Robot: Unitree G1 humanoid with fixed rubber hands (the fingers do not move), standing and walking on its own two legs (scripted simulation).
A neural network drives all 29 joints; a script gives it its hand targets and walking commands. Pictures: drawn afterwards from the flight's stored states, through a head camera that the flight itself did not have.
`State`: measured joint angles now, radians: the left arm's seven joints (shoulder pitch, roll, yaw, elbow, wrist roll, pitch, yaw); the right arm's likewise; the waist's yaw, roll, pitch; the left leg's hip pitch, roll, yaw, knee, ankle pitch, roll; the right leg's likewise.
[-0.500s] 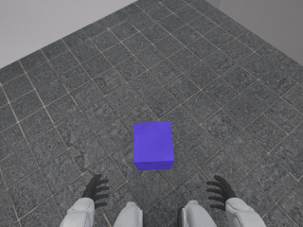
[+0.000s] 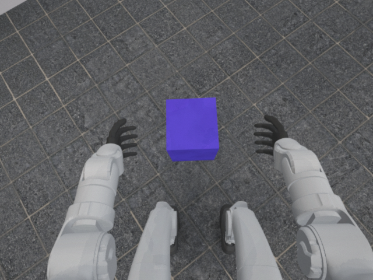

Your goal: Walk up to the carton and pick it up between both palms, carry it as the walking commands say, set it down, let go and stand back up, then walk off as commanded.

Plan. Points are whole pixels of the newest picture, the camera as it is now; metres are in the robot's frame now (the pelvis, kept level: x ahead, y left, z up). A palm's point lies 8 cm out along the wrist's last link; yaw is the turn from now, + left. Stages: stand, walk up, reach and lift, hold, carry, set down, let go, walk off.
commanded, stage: reach and lift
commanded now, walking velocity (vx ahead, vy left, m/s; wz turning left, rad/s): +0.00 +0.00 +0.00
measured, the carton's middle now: (192, 132) +0.55 +0.03 -0.56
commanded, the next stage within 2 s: none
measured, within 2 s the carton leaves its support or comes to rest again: neither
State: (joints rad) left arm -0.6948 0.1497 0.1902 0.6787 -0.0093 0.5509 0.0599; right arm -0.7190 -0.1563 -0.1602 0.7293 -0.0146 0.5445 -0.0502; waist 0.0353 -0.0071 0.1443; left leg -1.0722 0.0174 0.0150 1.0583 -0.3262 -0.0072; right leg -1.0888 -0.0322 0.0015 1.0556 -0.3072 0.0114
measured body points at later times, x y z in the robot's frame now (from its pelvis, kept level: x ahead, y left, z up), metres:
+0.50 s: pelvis +0.04 +0.00 -0.01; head +0.34 +0.00 +0.32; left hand +0.52 +0.22 -0.14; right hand +0.54 -0.15 -0.15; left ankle +0.10 +0.13 -0.65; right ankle +0.11 -0.13 -0.65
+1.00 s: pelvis +0.00 -0.01 -0.05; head +0.38 +0.01 +0.18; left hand +0.55 +0.21 -0.22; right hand +0.58 -0.15 -0.22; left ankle +0.10 +0.13 -0.65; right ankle +0.11 -0.13 -0.65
